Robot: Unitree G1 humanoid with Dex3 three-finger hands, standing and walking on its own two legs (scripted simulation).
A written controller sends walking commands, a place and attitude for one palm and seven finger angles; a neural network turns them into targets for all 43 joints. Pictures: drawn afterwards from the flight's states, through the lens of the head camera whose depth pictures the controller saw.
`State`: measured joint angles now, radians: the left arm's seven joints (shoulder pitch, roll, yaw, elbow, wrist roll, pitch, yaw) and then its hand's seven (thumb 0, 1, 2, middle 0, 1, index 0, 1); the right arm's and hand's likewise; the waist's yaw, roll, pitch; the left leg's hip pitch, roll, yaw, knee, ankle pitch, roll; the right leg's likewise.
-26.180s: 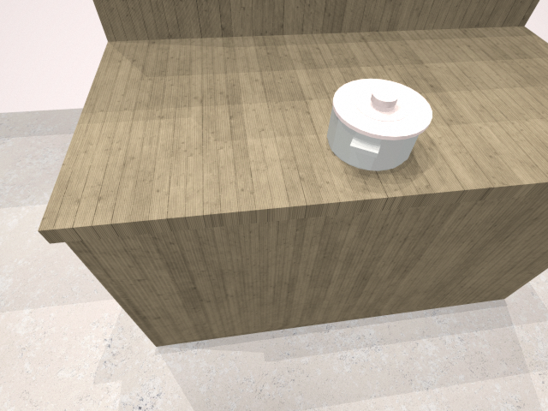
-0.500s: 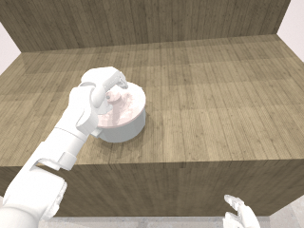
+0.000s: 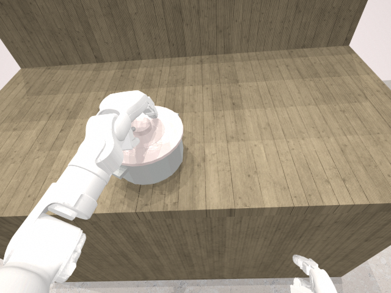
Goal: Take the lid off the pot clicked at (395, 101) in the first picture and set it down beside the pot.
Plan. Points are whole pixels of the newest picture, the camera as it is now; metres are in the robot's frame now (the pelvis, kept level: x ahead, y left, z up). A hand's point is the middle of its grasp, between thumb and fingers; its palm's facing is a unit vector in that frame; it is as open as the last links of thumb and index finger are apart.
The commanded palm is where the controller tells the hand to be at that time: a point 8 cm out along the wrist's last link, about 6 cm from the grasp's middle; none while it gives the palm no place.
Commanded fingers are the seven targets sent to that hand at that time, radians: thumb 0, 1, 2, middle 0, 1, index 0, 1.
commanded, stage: close the fingers and squeeze the knob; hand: left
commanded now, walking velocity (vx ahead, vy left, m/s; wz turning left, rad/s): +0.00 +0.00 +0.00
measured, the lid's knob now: (140, 126) +0.45 +0.14 +0.11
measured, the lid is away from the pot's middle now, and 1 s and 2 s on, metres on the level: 0.00 0.00 0.01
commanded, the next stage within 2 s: lift the lid straight up in 1.46 s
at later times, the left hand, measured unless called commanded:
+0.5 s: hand (131, 132) +0.41 +0.15 +0.13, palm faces -0.23 -0.09 -0.97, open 8.9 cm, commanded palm +0.39 +0.15 +0.19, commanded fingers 0.00 0.07 1.15 -0.72 -0.75 -0.72 -0.75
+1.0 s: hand (132, 130) +0.41 +0.15 +0.13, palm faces -0.24 -0.08 -0.97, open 8.2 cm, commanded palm +0.39 +0.15 +0.19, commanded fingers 0.00 0.28 1.08 -0.81 -0.90 -0.75 -0.84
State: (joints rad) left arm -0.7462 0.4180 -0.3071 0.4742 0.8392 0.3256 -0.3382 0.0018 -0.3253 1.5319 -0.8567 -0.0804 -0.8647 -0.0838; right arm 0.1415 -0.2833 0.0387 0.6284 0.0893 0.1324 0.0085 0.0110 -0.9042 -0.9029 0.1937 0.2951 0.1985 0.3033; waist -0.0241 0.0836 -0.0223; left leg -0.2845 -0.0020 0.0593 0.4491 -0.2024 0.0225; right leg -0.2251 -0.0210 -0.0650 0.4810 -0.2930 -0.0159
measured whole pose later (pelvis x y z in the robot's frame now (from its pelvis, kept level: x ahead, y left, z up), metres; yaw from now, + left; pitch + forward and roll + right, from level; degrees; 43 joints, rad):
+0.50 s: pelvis +0.00 +0.00 +0.00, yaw +0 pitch +2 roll +0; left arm -0.71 0.42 -0.32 0.41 0.84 0.34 -0.33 0.00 -0.05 1.23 -0.71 -0.53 -0.72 -0.53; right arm 0.11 -0.27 0.05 0.62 0.09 0.13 0.02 0.01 -0.90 -0.90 0.19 0.30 0.20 0.30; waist -0.01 0.09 -0.02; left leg -0.29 -0.01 0.06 0.45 -0.20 0.03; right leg -0.22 -0.02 -0.06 0.48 -0.29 -0.01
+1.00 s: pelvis +0.00 +0.00 +0.00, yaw +0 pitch +2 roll +0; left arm -0.74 0.41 -0.33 0.46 0.84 0.34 -0.34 0.02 0.11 1.01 -0.75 -0.87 -0.66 -0.79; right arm 0.14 -0.28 0.04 0.63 0.09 0.14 0.01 0.01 -0.90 -0.90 0.19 0.30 0.20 0.30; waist -0.02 0.09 -0.02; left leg -0.29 -0.01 0.06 0.45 -0.20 0.03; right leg -0.23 -0.02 -0.06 0.48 -0.29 -0.01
